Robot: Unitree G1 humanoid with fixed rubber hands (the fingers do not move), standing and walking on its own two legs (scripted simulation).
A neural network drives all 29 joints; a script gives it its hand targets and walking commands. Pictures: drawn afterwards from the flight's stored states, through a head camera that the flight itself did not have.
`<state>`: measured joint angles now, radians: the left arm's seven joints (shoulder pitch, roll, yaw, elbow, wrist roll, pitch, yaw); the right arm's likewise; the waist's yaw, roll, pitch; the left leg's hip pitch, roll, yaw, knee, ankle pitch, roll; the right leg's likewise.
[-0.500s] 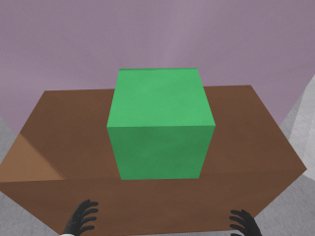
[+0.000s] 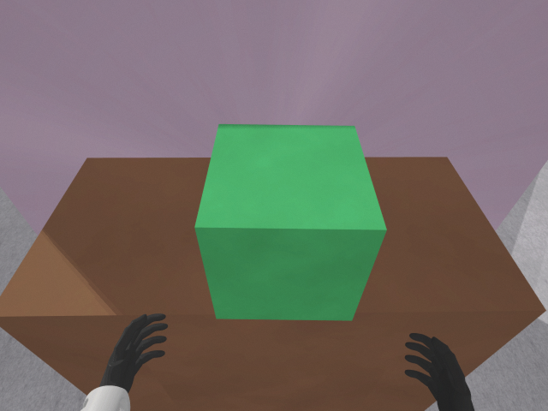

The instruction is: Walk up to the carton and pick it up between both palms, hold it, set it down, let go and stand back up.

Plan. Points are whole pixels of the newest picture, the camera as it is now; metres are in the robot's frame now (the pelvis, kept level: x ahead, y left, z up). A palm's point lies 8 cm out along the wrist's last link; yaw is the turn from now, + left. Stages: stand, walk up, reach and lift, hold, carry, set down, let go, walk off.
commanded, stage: reach and lift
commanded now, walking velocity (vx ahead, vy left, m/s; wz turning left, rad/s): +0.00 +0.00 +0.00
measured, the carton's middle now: (285, 222) +0.44 +0.05 +0.03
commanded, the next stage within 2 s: none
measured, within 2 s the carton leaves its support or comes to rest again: neither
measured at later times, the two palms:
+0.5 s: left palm (114, 333) +0.21 +0.26 +0.04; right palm (458, 351) +0.23 -0.20 +0.03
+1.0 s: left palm (120, 267) +0.28 +0.27 +0.09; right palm (460, 285) +0.30 -0.20 +0.08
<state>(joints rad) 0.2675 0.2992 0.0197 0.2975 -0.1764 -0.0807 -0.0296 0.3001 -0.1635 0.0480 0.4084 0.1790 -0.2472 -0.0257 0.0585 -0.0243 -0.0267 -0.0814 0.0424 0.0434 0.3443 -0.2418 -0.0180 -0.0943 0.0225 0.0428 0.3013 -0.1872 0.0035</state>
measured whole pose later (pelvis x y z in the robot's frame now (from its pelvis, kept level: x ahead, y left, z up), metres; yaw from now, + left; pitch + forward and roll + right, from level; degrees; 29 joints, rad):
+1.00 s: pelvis -0.01 +0.00 +0.00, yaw +2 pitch +0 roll -1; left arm -0.16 0.36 0.12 0.14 -0.28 0.33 -0.02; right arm -0.14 -0.33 0.01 0.22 0.35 0.18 -0.07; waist 0.02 -0.02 0.00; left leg -0.10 0.03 0.02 0.30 -0.19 -0.01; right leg -0.08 0.01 0.03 0.21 -0.12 0.01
